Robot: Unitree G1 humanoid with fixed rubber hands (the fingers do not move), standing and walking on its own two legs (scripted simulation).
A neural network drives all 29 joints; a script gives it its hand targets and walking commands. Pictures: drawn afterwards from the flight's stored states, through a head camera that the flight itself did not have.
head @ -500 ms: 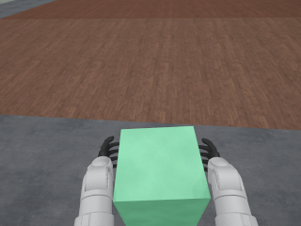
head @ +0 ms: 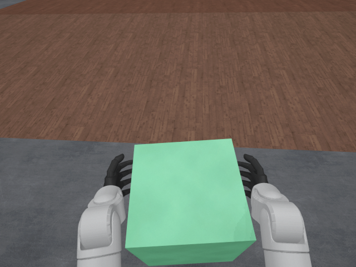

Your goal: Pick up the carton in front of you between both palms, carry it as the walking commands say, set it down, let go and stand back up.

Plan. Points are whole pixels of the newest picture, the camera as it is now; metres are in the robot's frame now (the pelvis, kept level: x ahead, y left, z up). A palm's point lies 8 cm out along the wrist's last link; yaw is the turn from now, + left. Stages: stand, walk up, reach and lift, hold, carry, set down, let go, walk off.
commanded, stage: carry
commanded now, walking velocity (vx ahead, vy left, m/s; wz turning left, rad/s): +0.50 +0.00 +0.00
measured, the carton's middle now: (186, 207) +0.28 +0.01 +0.01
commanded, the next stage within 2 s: none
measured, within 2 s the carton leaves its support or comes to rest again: neither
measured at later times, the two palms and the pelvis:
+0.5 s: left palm (113, 126) +0.51 +0.22 +0.08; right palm (215, 125) +0.50 -0.09 +0.07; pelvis +0.27 +0.06 -0.02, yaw +0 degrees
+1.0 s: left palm (131, 78) +0.83 +0.21 +0.07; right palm (204, 76) +0.84 -0.09 +0.06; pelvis +0.60 +0.04 -0.02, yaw +4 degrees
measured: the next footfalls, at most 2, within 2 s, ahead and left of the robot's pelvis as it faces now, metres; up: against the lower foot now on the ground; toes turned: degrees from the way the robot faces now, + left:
right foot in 0.06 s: +0.09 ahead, -0.10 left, +0.00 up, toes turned -7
left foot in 0.40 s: +0.37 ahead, +0.14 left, +0.00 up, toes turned +13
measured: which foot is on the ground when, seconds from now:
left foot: down 0.00-0.08, up 0.10-0.38, down 0.40-0.96, up 0.98-1.00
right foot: up 0.00-0.04, down 0.06-0.42, up 0.44-0.92, down 0.94-1.00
